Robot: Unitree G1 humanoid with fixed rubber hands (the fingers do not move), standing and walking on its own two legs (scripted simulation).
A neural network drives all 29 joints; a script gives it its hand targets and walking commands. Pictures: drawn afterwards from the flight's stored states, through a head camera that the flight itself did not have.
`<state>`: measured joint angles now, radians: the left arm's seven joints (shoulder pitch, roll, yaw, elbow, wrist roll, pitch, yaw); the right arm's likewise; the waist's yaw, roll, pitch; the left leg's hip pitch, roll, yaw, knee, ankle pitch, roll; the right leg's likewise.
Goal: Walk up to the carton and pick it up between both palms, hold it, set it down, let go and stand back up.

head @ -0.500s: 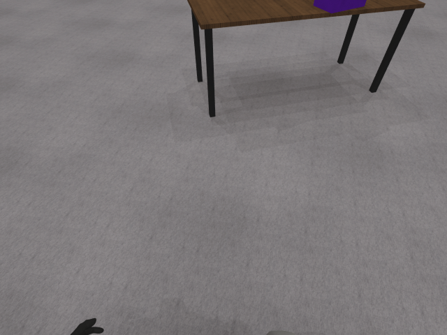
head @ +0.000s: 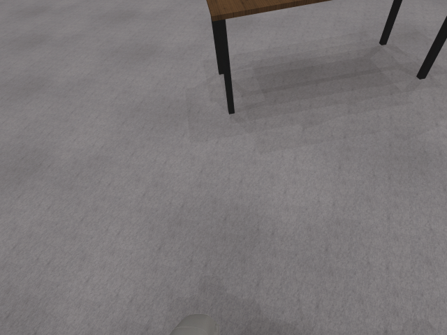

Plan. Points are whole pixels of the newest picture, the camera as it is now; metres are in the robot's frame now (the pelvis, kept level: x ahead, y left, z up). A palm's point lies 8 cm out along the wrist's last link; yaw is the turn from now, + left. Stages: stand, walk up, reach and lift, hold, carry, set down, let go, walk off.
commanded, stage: walk up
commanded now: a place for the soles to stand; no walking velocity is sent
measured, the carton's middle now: out of the picture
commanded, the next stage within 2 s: none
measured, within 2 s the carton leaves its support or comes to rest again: neither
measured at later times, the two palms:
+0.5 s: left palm (156, 226) +0.35 +0.21 -0.10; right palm out of the picture +0.27 -0.42 -0.12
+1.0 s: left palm (171, 173) +0.53 +0.21 -0.12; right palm (412, 182) +0.46 -0.42 -0.12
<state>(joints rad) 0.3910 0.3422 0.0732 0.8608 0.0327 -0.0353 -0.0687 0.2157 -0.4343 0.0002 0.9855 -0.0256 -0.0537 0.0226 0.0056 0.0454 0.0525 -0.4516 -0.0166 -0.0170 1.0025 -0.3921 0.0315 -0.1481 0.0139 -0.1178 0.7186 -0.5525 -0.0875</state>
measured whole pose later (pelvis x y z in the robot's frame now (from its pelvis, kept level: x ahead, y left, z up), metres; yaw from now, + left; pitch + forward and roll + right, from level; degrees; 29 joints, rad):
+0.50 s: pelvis +0.22 -0.09 -0.01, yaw +0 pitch -1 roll +4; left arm 0.10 0.38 0.07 0.86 0.02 -0.07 -0.06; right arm 0.26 -0.43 0.00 0.99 -0.02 -0.10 -0.02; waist 0.01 -0.06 0.08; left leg -0.33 0.02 -0.01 1.19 -0.55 0.03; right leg -0.48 -0.06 -0.03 0.93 -0.43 -0.04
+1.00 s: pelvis +0.42 -0.10 -0.02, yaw +1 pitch -1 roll +2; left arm 0.10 0.40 0.07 0.86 0.02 -0.02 -0.06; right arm 0.29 -0.40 0.00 0.94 -0.02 -0.12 -0.04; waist 0.01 -0.06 0.13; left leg -0.33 0.03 0.04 0.88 -0.53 -0.02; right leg -0.53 -0.04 0.00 1.22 -0.55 -0.04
